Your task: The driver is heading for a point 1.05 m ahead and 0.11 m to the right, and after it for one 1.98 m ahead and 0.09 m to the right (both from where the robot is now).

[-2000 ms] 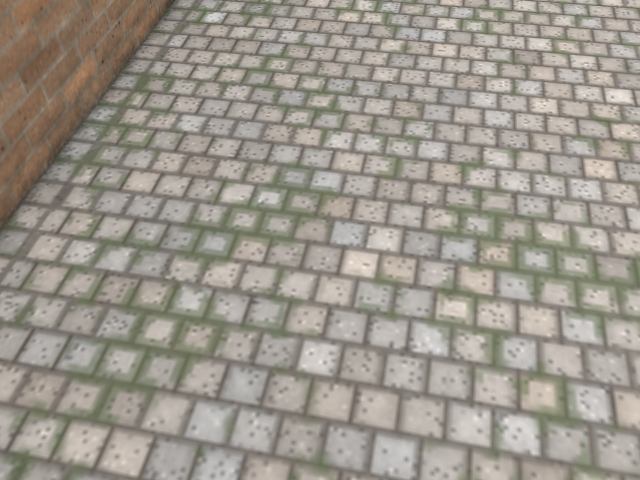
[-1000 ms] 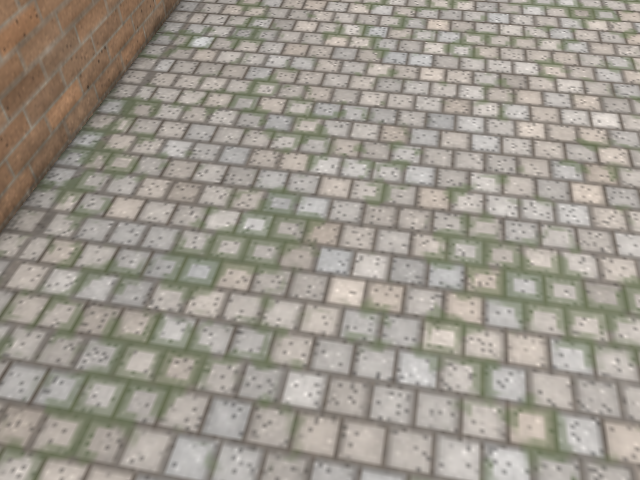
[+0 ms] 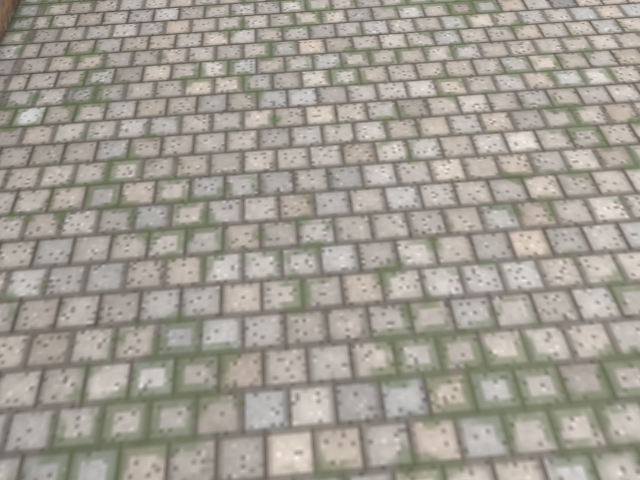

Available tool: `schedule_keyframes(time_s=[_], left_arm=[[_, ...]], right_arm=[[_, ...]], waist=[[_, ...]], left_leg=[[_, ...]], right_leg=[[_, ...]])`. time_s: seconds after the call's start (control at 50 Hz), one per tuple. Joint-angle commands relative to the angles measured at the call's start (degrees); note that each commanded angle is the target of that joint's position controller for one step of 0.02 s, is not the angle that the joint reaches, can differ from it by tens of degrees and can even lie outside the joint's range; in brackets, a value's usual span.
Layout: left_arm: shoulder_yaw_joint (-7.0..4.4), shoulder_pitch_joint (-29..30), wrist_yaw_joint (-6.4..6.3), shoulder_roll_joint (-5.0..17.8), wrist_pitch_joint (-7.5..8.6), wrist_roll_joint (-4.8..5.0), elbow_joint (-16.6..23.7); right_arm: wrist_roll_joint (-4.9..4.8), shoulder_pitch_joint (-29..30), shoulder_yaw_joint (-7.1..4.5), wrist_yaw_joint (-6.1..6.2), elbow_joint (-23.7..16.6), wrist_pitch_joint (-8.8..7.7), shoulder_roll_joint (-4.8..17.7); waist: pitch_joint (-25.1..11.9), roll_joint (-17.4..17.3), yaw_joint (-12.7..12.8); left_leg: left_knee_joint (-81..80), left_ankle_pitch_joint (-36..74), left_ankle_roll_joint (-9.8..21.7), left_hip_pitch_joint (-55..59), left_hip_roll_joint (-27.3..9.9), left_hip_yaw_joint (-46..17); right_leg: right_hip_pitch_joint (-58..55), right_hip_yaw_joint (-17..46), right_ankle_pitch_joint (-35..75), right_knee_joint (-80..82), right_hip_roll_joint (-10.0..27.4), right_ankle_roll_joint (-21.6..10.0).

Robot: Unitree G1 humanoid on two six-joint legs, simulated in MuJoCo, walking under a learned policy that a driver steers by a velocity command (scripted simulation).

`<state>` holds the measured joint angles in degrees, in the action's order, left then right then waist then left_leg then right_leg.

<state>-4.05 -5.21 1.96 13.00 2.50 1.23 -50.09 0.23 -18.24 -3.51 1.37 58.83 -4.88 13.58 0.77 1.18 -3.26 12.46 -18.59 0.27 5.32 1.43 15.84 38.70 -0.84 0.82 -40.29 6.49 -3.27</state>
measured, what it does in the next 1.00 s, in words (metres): walks ahead: right foot, then left foot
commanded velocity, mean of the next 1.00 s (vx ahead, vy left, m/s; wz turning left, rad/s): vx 0.43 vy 0.00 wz -0.27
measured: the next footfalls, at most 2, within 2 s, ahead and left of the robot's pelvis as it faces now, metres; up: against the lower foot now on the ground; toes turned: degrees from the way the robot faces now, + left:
right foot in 0.10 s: +0.24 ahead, -0.12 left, +0.00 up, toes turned -7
left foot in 0.60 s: +0.62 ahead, +0.03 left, +0.00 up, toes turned -14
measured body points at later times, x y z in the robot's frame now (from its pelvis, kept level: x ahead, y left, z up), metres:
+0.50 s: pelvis +0.30 -0.04 +0.01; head +0.32 -0.07 +0.46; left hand +0.40 +0.22 -0.11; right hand +0.45 -0.33 -0.09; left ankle +0.52 +0.07 -0.69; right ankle +0.20 -0.11 -0.73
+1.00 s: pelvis +0.55 -0.06 +0.01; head +0.59 -0.06 +0.46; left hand +0.78 +0.13 -0.10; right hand +0.52 -0.33 -0.12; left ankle +0.53 +0.04 -0.73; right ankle +0.65 -0.23 -0.70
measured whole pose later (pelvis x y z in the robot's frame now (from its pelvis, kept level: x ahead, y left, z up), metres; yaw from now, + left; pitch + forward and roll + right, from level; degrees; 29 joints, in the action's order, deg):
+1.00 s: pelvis +0.55 -0.06 +0.01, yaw -15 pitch +2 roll +2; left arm -2.9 -6.2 -0.7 14.0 2.9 0.0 -45.2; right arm 0.0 -14.7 -2.2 -0.2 54.7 -3.7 13.8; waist 1.6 2.5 -3.4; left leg 16.7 -12.4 3.4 -6.1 4.2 2.2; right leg 31.2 2.5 -2.5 -34.6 3.6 0.5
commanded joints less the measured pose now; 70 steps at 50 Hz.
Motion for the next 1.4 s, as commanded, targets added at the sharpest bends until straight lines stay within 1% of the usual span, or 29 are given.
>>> schedule_keyframes(time_s=[0.02, 0.06, 0.1, 0.12, 0.14, 0.16, 0.22, 0.28, 0.4, 0.5, 0.58, 0.6, 0.62, 0.64, 0.66, 0.68, 0.72, 0.78, 0.84, 0.98, 1.04, 1.08, 1.1, 1.12, 1.14, 1.2, 1.24, 1.34, 1.4], left_arm=[[-0.14, 7.3, 1.54, 2.9, 0.71, 0.21, 7.0], [-1.64, 1.3, 1.91, 6.0, 0.45, 0.44, 6.9], [-5.41, -15.9, 0.65, 13.3, 0.15, 0.69, 3.2], [-6.67, -18.3, -0.38, 19.6, -0.06, 0.75, 2.5], [-5.60, -19.5, -0.20, 18.2, 0.76, -0.33, 4.2], [-4.37, -18.6, -0.16, 13.8, 1.38, -1.00, 3.9], [-2.46, -7.3, -0.38, 7.5, 2.36, -0.68, 6.7], [-2.44, -7.3, -1.32, 8.8, 2.57, -0.50, 7.2], [-2.35, -12.9, -2.73, 9.6, 2.27, -0.43, 5.2], [-2.29, -16.7, -2.57, 9.9, 2.16, -0.29, 2.8], [-2.51, -15.0, -3.15, 11.1, 1.09, -0.51, 2.8], [-1.93, -14.2, -3.03, 9.9, 0.97, -0.80, 3.3], [-0.85, -14.6, -3.00, 7.6, 0.86, -1.75, 4.5], [0.35, -23.9, -2.56, 2.5, 1.96, -0.20, 4.2], [-0.31, -21.2, -2.51, 8.0, 2.65, 0.48, 3.4], [-0.93, -14.6, -2.33, 10.5, 3.11, 0.97, 5.0], [-1.09, -9.2, -2.78, 9.6, 3.28, -0.50, 6.3], [-0.98, -13.0, -3.06, 6.6, 2.08, -1.01, 5.7], [-0.13, -10.5, -3.39, 4.3, 1.27, -1.33, 6.5], [0.10, -1.5, -2.70, 5.3, 0.89, -1.23, 7.8], [-0.43, -3.3, -2.37, 6.5, 1.39, -1.89, 7.1], [-1.79, -6.7, -3.05, 12.4, 1.46, -2.95, 6.2], [-1.08, -7.9, -3.26, 9.7, 0.65, -2.93, 5.4], [-0.01, -8.2, -3.09, 5.3, -0.13, -2.21, 5.0], [0.64, -6.0, -2.80, 4.2, -0.54, -2.02, 4.8], [-0.01, 3.1, -2.36, 7.4, -1.24, -1.90, 6.1], [-0.16, 2.5, -2.42, 7.0, -1.51, -1.62, 5.8], [-0.19, -0.2, -3.15, 6.1, -0.30, -1.38, 2.6], [-0.23, -0.1, -3.00, 5.8, -0.68, -1.19, 1.2]], right_arm=[[-0.71, -1.1, -2.33, 0.44, -2.5, 0.94, 10.7], [-0.96, 0.6, -2.89, 0.79, -3.8, 1.79, 12.6], [-0.99, 2.3, -2.63, 0.86, -5.3, 1.95, 12.6], [1.01, -1.4, -0.30, 0.00, -8.3, 0.59, 4.0], [-1.06, 1.1, 0.16, -0.91, -10.4, -2.44, 5.0], [-3.22, 8.2, -0.77, -1.55, -12.3, -4.21, 8.2], [-1.08, 8.0, -1.66, -0.93, -11.2, -4.18, 9.1], [-0.01, 7.4, -1.79, -0.97, -11.9, -1.83, 7.4], [0.00, 18.9, -0.25, -1.54, -14.7, -1.58, 4.3], [-0.75, 24.1, -0.39, -2.72, -16.9, -2.39, 6.7], [-0.63, 16.2, -1.56, -3.20, -15.3, -3.20, 9.4], [-0.21, 8.0, -2.60, -2.98, -12.9, -3.26, 11.6], [0.36, -2.1, -3.22, -2.76, -11.6, -3.11, 14.6], [0.31, -6.0, -4.11, -3.38, -9.2, -2.60, 17.4], [-1.33, -4.8, -2.58, -3.65, -9.6, -2.48, 11.6], [-1.39, -0.5, -1.83, -3.39, -10.6, -2.26, 9.0], [0.02, 6.2, -1.04, -3.31, -11.9, -1.89, 7.6], [0.70, 6.5, -0.25, -3.25, -10.7, -2.26, 6.4], [0.40, 6.7, -0.69, -2.12, -9.4, -1.61, 8.8], [-0.37, 3.7, -0.48, -1.21, -6.4, 0.98, 9.6], [-1.11, 5.4, -0.27, -1.01, -5.9, 1.81, 9.2], [0.78, -0.3, 0.45, -1.18, -5.7, 1.00, 6.9], [0.88, -5.3, 1.57, -1.28, -4.1, 0.70, 3.4], [0.38, -2.8, 1.59, -1.21, -3.9, 1.38, 4.1], [-0.17, 0.0, 1.35, -1.05, -4.8, 2.40, 5.1], [0.67, 0.8, 1.13, -0.13, -3.9, 5.70, 6.1], [0.56, 1.3, 0.72, -0.09, -3.3, 6.34, 8.8], [0.34, 3.0, 1.02, 0.01, -2.3, 3.89, 7.1], [-0.01, 2.8, 1.11, 0.05, -1.4, 4.15, 6.6]], waist=[[5.0, -3.5, 0.6], [-0.1, -6.5, 4.9], [-9.4, -3.8, 13.8], [-13.6, 11.2, 8.7], [-22.5, 9.2, 8.9], [-16.5, 5.2, 10.8], [-5.8, -1.5, 3.7], [-3.9, -1.2, 1.5], [-0.5, 2.8, 6.3], [1.8, 3.9, 8.2], [-1.6, 5.3, 2.9], [-7.6, 4.0, -0.8], [-16.2, -2.2, -4.1], [-21.3, -21.2, 0.3], [-17.7, -14.5, -1.9], [-9.5, -9.2, -2.2], [-2.0, -2.8, 0.7], [-3.6, -5.2, 4.4], [-4.5, -5.7, 4.7], [-4.6, -6.2, 1.2], [-4.3, -5.3, 3.7], [-10.0, 2.1, 1.5], [-15.2, 8.0, 0.7], [-15.8, 8.4, 2.5], [-13.2, 8.0, 2.0], [-6.5, 5.6, -1.4], [-1.3, 0.7, 1.1], [-5.2, -1.2, 1.9], [-5.8, -1.7, 1.9]], left_leg=[[1.9, 39.8, 7.4, 1.7, -18.8, -2.9], [13.2, 60.0, 6.1, 2.1, -18.7, -1.5], [39.3, 51.5, 2.2, -11.6, -15.1, -0.5], [60.9, 1.0, -1.5, -37.0, -5.0, -2.7], [71.2, -15.7, -1.4, -47.1, 1.6, -17.6], [71.0, -11.0, 0.5, -53.4, -1.9, -21.3], [57.0, -1.0, 1.1, -44.2, -8.4, -21.1], [49.1, 1.8, -1.5, -40.0, -8.9, -19.7], [23.8, 24.7, -2.7, -36.5, -5.6, -16.5], [17.0, 23.3, 0.1, -39.6, -4.7, -17.4], [13.7, 15.9, 4.1, -30.0, -1.9, -14.9], [14.8, 18.1, 6.1, -17.7, -2.8, -15.6], [15.8, 17.7, 9.8, -1.7, -12.5, -27.4], [8.7, 5.0, 18.7, 15.7, -23.6, -54.6], [4.7, -6.5, 17.0, 14.8, -22.6, -58.5], [3.9, -5.8, 14.2, 7.4, -20.8, -49.5], [1.8, 12.3, 12.9, -7.1, -17.2, -38.7], [2.3, 43.7, 13.1, -13.3, -14.4, -27.9], [2.2, 54.2, 12.8, -14.6, -12.9, -21.2], [3.9, 45.1, 10.4, -11.1, -12.0, -18.7], [10.1, 39.4, 8.3, -10.4, -11.5, -20.0], [18.7, 24.2, 3.4, -17.9, -5.2, -17.8], [24.3, 6.8, 0.3, -24.6, -2.8, -16.5], [26.8, -6.4, -1.0, -25.3, -2.3, -16.9], [26.5, -11.3, -1.3, -25.9, -2.9, -17.5], [13.7, 2.1, -0.3, -17.2, -3.9, -17.3], [11.5, -3.1, 1.7, -22.1, -4.8, -17.9], [12.5, 10.0, 0.5, -20.2, -4.8, -17.3], [13.2, 12.5, 0.4, -18.9, -4.6, -17.0]], right_leg=[[1.8, -4.1, -6.3, 3.3, -2.3, -2.0], [-8.8, -7.4, -11.9, 2.8, -6.9, -4.4], [-36.6, -2.1, -8.3, 9.2, -8.5, -9.0], [-55.9, 27.1, -13.3, 11.8, 6.5, -17.6], [-63.6, 50.9, -18.0, 22.4, 14.0, -23.8], [-61.6, 43.1, -13.9, 24.1, 12.0, -19.7], [-38.0, 23.4, 1.3, 24.8, 5.0, -14.4], [-29.8, 18.7, 7.2, 27.4, 3.5, -14.4], [-25.6, 10.0, 2.5, 28.7, -1.1, -9.7], [-34.7, 14.3, -0.8, 25.7, 3.9, -9.0], [-40.1, 14.1, 18.5, 16.2, 4.5, -6.5], [-37.0, 11.7, 22.4, 6.5, 1.2, -5.0], [-27.0, 8.5, 7.6, -10.5, -3.3, -3.1], [-4.9, 6.8, -30.9, -29.1, -12.5, 0.9], [2.5, 11.8, -33.6, -34.9, -9.6, 0.4], [5.6, 10.3, -28.2, -35.1, -6.8, 0.0], [1.7, 6.8, -20.6, -29.3, -2.4, 0.7], [-6.3, 5.4, -20.8, -23.0, -1.1, 2.7], [-7.6, 3.3, -14.3, -12.0, -1.4, 4.5], [-14.0, 2.2, -1.4, 6.7, -4.0, 3.6], [-19.8, 1.6, 1.4, 15.6, -5.1, 1.2], [-36.9, 8.8, 35.5, 12.7, 3.0, -3.6], [-45.4, 14.7, 40.9, 10.4, 9.3, -10.8], [-43.4, 18.0, 34.6, 12.3, 11.2, -13.1], [-39.1, 18.9, 24.4, 14.7, 10.7, -12.4], [-23.4, 12.7, -1.8, 18.1, 3.9, -4.7], [-22.3, 6.1, -16.6, 18.0, -2.3, -0.3], [-30.9, 5.4, 10.7, 10.7, -2.4, -1.8], [-31.6, 4.9, 12.2, 9.9, -2.5, -2.4]])
Keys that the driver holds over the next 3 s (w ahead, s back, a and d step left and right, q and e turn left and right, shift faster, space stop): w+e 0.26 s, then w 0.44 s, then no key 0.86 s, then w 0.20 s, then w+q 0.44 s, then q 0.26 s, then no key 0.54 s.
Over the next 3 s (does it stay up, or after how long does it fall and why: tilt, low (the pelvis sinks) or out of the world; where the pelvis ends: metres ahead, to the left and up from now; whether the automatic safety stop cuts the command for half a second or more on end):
stays up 1.04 -0.12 0.00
